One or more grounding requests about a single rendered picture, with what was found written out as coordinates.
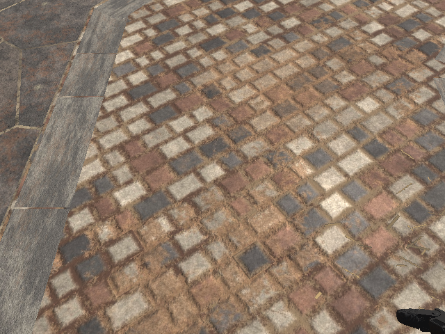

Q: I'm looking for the robot right hand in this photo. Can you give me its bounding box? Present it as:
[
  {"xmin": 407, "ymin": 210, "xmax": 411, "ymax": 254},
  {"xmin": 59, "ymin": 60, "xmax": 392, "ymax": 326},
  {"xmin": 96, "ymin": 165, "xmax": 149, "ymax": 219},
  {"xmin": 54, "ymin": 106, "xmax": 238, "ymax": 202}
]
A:
[{"xmin": 396, "ymin": 308, "xmax": 445, "ymax": 334}]

